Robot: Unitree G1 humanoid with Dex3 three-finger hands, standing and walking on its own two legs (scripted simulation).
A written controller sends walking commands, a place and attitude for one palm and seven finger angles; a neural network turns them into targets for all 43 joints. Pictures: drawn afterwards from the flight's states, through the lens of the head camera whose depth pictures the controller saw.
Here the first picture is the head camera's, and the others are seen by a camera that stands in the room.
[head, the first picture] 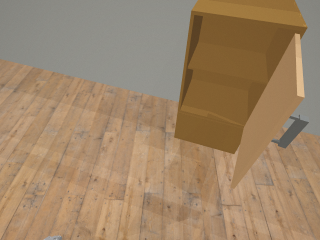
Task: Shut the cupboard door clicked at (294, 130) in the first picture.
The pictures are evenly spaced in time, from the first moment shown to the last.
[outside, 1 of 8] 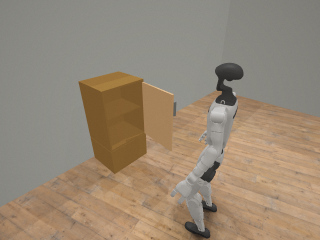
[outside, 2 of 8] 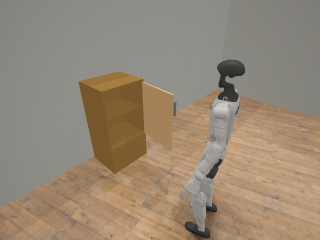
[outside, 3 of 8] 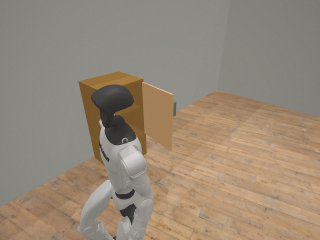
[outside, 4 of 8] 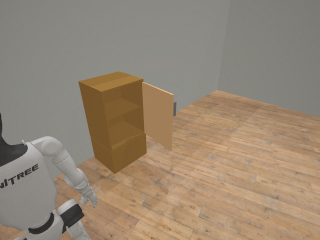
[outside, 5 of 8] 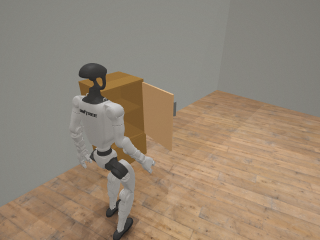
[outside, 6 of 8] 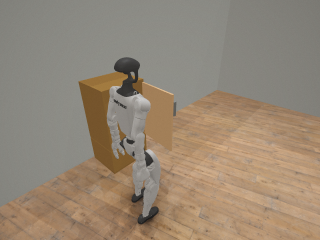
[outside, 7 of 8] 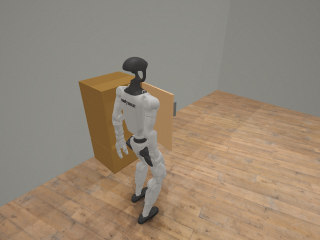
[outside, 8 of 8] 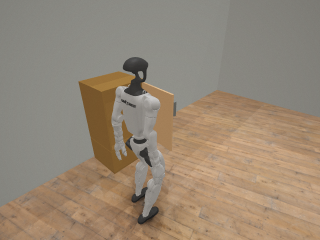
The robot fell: no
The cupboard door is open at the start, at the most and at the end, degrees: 83 83 83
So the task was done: no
